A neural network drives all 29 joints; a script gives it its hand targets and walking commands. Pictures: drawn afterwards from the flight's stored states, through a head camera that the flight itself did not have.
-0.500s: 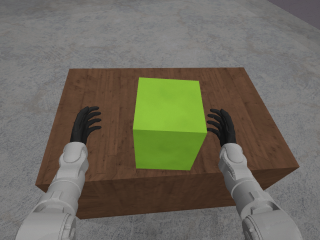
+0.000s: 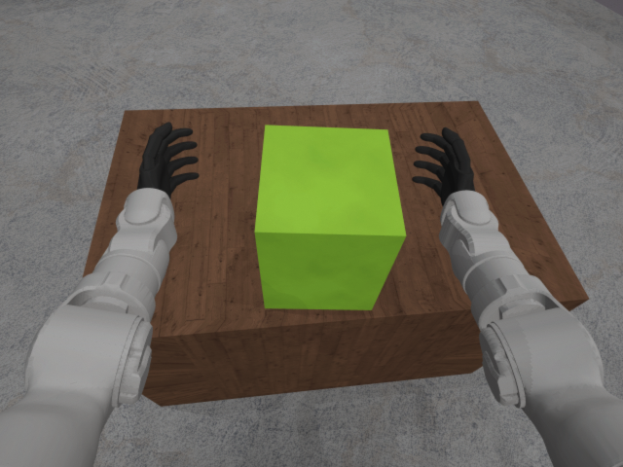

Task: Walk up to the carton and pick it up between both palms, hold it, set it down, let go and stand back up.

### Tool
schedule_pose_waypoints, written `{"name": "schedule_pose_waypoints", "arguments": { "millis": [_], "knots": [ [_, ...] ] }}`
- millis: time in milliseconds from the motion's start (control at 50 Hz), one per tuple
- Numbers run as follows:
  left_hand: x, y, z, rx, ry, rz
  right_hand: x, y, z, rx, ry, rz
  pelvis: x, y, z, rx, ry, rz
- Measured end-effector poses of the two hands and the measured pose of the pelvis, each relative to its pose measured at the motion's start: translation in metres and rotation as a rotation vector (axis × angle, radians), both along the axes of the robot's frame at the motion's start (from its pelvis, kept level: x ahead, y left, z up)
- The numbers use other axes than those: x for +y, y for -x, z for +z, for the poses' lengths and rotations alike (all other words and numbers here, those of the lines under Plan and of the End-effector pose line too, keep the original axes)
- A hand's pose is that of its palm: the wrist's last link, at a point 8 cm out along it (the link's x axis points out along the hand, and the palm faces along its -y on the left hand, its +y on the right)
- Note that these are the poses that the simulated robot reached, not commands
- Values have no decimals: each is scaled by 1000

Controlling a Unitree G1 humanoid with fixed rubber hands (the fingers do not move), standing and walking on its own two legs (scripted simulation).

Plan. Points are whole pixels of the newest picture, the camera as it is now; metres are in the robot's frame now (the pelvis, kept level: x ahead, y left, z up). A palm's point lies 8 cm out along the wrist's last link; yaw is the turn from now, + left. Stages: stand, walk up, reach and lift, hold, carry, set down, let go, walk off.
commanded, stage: reach and lift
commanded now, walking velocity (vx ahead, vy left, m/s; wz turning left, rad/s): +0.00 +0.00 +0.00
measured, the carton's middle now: (322, 224) +0.50 -0.04 -0.07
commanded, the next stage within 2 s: none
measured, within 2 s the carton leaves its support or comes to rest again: neither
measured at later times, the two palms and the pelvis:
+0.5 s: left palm (177, 234) +0.45 +0.19 -0.01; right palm (431, 230) +0.44 -0.19 +0.01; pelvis -0.01 +0.01 -0.01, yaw -1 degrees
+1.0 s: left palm (214, 240) +0.46 +0.14 -0.05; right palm (399, 245) +0.44 -0.16 -0.04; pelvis +0.00 +0.01 -0.01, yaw +0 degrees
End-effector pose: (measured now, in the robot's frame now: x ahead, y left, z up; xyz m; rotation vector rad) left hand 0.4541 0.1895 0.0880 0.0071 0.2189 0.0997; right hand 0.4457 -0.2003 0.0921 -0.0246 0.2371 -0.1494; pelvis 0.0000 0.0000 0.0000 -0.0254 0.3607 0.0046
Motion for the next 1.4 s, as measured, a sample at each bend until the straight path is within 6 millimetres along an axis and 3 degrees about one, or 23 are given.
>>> {"name": "schedule_pose_waypoints", "arguments": {
  "millis": [200, 280, 400, 460, 680, 800, 880, 980, 1120, 1220, 1400],
  "knots": [
    [2, -19, 7, 6, 2, -7, 3, -16, 7, 11, 5, -3, -1, 0, -2, 39, 2, 2],
    [2, -14, -16, 45, 1, -21, 3, -10, -10, 44, 5, -19, 0, 0, -1, 44, 3, 4],
    [-1, 6, -72, 106, 20, -31, 4, 10, -55, 94, 1, -27, 4, 3, -2, 89, 3, -1],
    [-3, 11, -91, 100, 25, -23, 6, 13, -73, 93, -3, -14, 6, 6, -4, 142, 1, -7],
    [-12, -12, -97, 62, -26, -23, 15, -12, -100, 44, -28, 23, 9, 10, -16, 298, -2, -23],
    [-23, -10, -123, 89, 19, -57, 12, -4, -118, 49, 1, -8, 6, 5, -15, 307, -11, -25],
    [-34, -11, -135, 51, 53, -96, 22, 2, -127, 22, 15, -5, 4, 2, -14, 330, -14, -20],
    [-49, -10, -141, 38, 41, -106, 41, 2, -134, -11, -8, 0, 6, 1, -14, 361, -11, -14],
    [-36, -12, -131, 61, -56, -54, 46, -1, -139, 13, 3, -20, 8, -5, -14, 375, -11, -17],
    [-47, -13, -119, 38, -8, -45, 54, 6, -138, 28, 8, -9, 5, -9, -10, 328, -1, 7],
    [-52, 4, -126, 62, 27, -19, 53, 21, -135, 40, 53, -46, -3, -10, -4, 255, 7, 58]
  ]
}}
